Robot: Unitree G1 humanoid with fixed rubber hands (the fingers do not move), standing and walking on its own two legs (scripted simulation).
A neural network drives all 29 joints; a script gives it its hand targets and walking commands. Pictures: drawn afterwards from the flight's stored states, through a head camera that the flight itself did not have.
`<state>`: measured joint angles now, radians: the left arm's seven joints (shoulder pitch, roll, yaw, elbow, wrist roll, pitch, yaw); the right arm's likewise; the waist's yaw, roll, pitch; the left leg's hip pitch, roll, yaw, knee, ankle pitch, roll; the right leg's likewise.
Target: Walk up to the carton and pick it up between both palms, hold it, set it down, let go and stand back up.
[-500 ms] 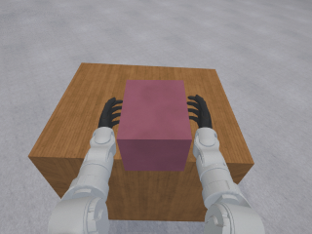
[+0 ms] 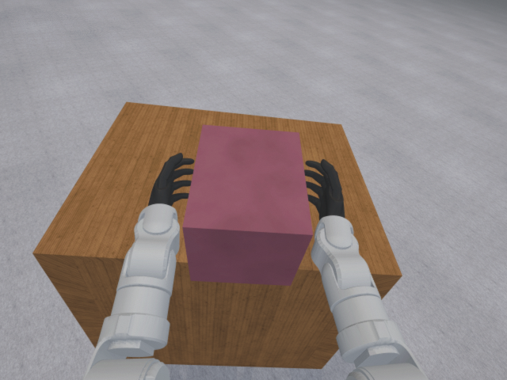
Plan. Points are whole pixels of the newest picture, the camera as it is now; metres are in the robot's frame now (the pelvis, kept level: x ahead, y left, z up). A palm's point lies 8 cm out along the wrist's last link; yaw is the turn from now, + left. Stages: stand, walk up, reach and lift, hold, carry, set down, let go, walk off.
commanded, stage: reach and lift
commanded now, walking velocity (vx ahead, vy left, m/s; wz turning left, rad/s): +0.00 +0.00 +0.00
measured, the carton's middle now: (246, 204) +0.40 -0.01 +0.09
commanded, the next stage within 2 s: hold in 0.56 s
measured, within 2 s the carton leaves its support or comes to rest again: neither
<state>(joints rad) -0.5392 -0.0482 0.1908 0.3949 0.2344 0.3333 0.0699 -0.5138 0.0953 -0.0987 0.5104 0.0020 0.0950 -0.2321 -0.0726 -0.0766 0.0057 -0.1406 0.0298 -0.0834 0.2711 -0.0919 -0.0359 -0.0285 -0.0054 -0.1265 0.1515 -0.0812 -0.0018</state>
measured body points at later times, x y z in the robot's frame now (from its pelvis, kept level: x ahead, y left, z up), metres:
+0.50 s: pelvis +0.02 +0.00 +0.00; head +0.04 +0.04 +0.45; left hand +0.39 +0.12 +0.13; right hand +0.36 -0.15 +0.13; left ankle +0.04 +0.14 -0.75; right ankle +0.00 -0.12 -0.75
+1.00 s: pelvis +0.00 +0.00 +0.00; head +0.01 +0.04 +0.45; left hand +0.38 +0.12 +0.15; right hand +0.35 -0.14 +0.15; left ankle +0.04 +0.14 -0.75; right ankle +0.00 -0.12 -0.75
